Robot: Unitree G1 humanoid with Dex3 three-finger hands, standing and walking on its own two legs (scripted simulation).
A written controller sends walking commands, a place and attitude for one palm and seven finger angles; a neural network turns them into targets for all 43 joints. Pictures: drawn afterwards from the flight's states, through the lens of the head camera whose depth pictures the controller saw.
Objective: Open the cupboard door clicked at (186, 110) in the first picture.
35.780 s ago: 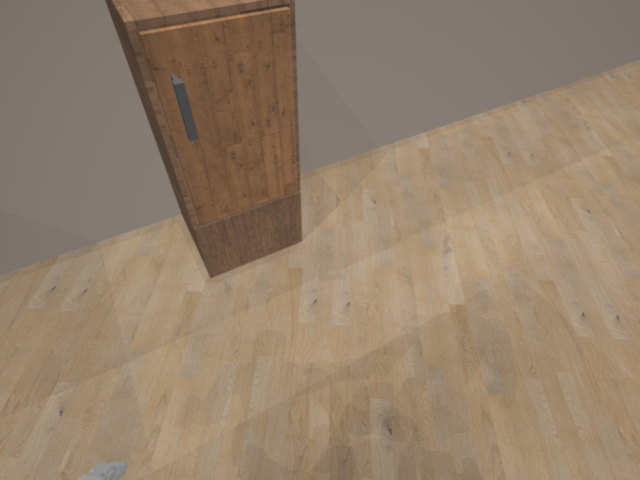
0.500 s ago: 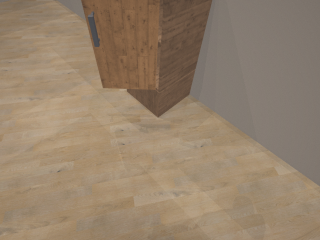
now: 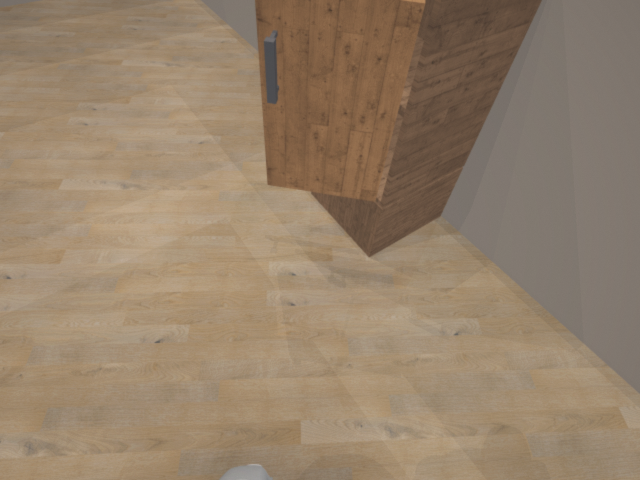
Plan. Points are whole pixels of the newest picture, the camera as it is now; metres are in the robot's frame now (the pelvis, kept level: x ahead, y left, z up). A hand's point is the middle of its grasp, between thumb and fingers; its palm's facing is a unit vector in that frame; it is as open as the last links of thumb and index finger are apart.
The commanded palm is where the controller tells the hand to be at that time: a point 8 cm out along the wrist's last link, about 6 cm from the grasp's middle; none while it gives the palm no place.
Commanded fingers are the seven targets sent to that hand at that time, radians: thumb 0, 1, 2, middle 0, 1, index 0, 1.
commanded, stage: take the last steps up to it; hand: left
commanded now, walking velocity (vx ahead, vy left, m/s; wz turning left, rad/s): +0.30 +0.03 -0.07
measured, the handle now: (273, 67) +0.95 +0.21 -0.02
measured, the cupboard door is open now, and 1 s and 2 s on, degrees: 46 46 46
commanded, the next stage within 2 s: come to a stop and stand still in 0.82 s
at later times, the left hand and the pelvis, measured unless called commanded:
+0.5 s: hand (231, 372) +0.27 +0.16 -0.14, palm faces -0.02 -0.98 -0.20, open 7.4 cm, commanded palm none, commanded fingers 0.00 0.90 0.90 -0.20 -0.30 -0.20 -0.30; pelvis +0.17 -0.01 +0.02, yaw -2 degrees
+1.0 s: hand (211, 323) +0.36 +0.22 -0.16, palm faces +0.01 -0.99 -0.15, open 7.4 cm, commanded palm none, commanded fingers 0.00 0.90 0.90 -0.20 -0.30 -0.20 -0.30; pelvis +0.35 +0.05 +0.02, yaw -3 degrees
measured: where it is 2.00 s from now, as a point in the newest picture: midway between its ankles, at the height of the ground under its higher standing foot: (310, 416)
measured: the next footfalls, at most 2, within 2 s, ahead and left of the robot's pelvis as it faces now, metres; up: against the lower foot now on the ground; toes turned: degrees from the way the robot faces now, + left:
right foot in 0.36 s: +0.22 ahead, -0.10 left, +0.00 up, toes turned -9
left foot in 0.80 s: +0.41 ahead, +0.15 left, +0.00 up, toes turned +0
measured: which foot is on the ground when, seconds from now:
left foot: down 0.00-0.38, up 0.40-0.78, down 0.80-1.00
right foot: up 0.00-0.34, down 0.36-0.80, up 0.82-1.00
